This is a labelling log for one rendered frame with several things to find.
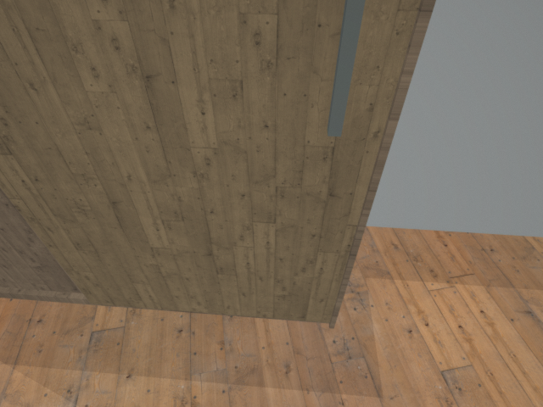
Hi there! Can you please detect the handle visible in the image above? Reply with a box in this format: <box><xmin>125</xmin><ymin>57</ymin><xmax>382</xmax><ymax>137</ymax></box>
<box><xmin>327</xmin><ymin>0</ymin><xmax>366</xmax><ymax>137</ymax></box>

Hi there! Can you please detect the wardrobe door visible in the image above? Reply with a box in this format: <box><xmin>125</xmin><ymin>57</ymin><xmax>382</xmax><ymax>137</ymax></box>
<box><xmin>0</xmin><ymin>187</ymin><xmax>82</xmax><ymax>293</ymax></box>
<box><xmin>0</xmin><ymin>0</ymin><xmax>421</xmax><ymax>322</ymax></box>

